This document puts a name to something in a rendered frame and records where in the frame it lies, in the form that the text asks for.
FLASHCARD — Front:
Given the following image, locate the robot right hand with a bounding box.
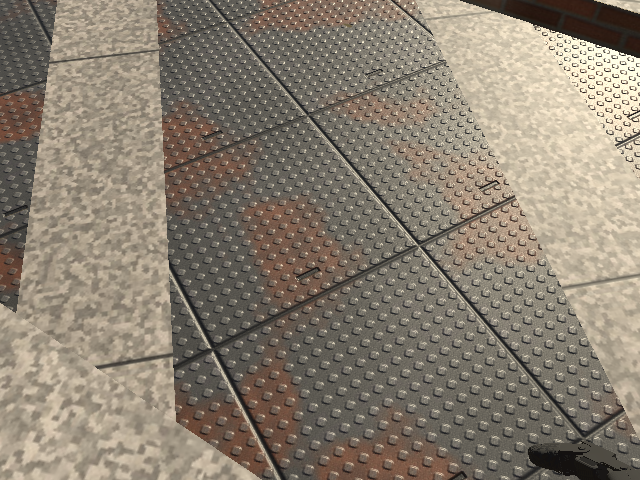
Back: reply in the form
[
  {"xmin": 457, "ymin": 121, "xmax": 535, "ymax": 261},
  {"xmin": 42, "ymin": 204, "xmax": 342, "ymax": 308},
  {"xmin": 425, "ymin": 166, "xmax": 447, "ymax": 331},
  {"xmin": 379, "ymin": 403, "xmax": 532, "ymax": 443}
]
[{"xmin": 528, "ymin": 441, "xmax": 640, "ymax": 480}]

